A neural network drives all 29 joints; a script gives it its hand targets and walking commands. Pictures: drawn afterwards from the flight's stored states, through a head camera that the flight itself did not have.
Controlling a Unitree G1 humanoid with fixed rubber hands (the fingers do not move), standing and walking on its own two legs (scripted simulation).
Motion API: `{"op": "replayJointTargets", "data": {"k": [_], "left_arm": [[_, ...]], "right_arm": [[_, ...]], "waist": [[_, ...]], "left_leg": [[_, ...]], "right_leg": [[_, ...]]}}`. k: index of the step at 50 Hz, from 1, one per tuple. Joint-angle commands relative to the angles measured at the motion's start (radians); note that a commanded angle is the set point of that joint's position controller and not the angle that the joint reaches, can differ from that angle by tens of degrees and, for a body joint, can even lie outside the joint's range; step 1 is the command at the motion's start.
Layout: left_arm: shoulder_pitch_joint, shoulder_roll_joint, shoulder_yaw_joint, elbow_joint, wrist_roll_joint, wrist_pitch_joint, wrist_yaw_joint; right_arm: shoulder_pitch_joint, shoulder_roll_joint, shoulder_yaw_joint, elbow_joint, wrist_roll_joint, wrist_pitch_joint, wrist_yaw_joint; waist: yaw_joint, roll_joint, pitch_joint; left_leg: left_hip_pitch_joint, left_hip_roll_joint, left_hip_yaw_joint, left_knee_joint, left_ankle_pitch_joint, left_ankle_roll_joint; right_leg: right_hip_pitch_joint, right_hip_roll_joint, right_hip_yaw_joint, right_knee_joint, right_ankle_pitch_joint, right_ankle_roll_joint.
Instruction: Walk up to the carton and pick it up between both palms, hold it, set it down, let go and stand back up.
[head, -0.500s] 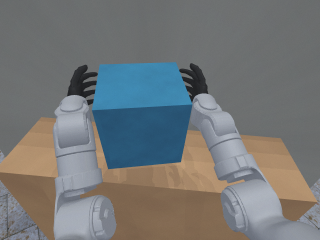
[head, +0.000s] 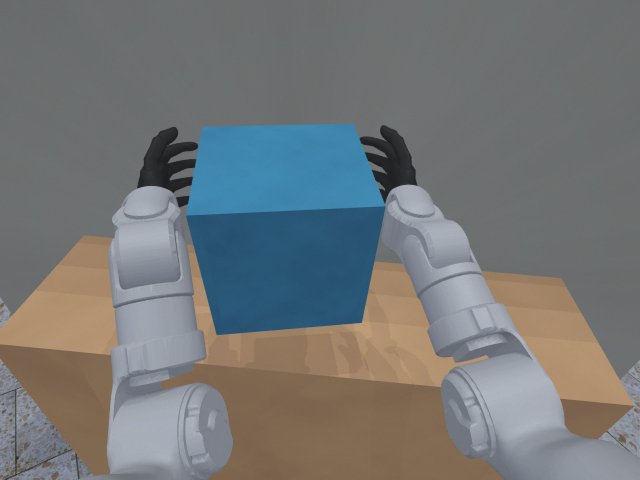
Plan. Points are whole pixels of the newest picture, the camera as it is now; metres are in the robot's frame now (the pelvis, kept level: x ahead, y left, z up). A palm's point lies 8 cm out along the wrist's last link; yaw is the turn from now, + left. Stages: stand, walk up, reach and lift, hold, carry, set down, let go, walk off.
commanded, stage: hold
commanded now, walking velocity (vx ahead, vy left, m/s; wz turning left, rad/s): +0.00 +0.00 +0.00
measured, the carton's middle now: (285, 228) +0.36 +0.02 +0.18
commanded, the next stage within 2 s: none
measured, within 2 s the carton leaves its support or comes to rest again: neither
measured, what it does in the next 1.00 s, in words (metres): stands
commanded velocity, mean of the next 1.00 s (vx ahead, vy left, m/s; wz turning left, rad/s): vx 0.00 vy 0.00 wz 0.00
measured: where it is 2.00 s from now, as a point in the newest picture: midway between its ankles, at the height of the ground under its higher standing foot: outside the picture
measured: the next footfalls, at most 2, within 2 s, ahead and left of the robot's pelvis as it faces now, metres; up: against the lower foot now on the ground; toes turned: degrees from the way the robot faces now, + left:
none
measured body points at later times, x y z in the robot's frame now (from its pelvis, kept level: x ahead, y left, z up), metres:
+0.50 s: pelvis +0.00 +0.00 +0.00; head -0.06 +0.03 +0.44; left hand +0.38 +0.15 +0.23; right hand +0.38 -0.12 +0.23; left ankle +0.03 +0.13 -0.75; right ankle +0.01 -0.11 -0.75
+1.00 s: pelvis +0.00 +0.00 +0.00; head -0.07 +0.03 +0.44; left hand +0.38 +0.15 +0.23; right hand +0.38 -0.12 +0.23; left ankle +0.03 +0.13 -0.75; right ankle +0.01 -0.11 -0.75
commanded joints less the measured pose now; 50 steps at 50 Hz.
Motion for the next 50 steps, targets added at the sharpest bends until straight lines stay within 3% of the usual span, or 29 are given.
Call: {"op": "replayJointTargets", "data": {"k": [1,12,17,24,33,50], "left_arm": [[-0.640,-0.484,-0.471,-0.039,-0.166,-0.050,-0.141],[-0.633,-0.496,-0.502,-0.094,-0.184,-0.054,-0.130],[-0.631,-0.486,-0.478,-0.073,-0.162,-0.045,-0.135],[-0.620,-0.479,-0.469,-0.052,-0.166,-0.044,-0.138],[-0.652,-0.495,-0.491,-0.056,-0.181,-0.056,-0.130],[-0.634,-0.484,-0.473,-0.047,-0.171,-0.047,-0.138]], "right_arm": [[-0.747,0.543,0.298,-0.293,0.090,-0.056,0.107],[-0.740,0.533,0.330,-0.354,0.114,-0.054,0.102],[-0.729,0.531,0.308,-0.320,0.100,-0.047,0.109],[-0.741,0.533,0.311,-0.322,0.095,-0.049,0.109],[-0.752,0.543,0.302,-0.314,0.094,-0.057,0.112],[-0.741,0.529,0.304,-0.306,0.100,-0.044,0.107]], "waist": [[-0.017,0.077,-0.303],[-0.023,0.083,-0.364],[-0.012,0.083,-0.307],[-0.011,0.061,-0.308],[-0.016,0.086,-0.331],[-0.015,0.075,-0.308]], "left_leg": [[0.030,-0.078,0.071,-0.029,0.175,-0.005],[0.066,-0.076,0.061,-0.005,0.258,-0.018],[0.021,-0.074,0.067,-0.034,0.186,-0.011],[0.037,-0.078,0.070,-0.024,0.194,-0.005],[0.038,-0.072,0.066,-0.023,0.184,-0.007],[0.034,-0.073,0.067,-0.025,0.196,-0.009]], "right_leg": [[0.088,0.059,-0.015,-0.015,0.140,0.059],[0.105,0.069,-0.021,-0.005,0.198,0.056],[0.093,0.064,-0.016,-0.012,0.127,0.053],[0.094,0.063,-0.019,-0.011,0.151,0.059],[0.075,0.064,-0.021,-0.012,0.128,0.053],[0.084,0.064,-0.019,-0.013,0.138,0.056]]}}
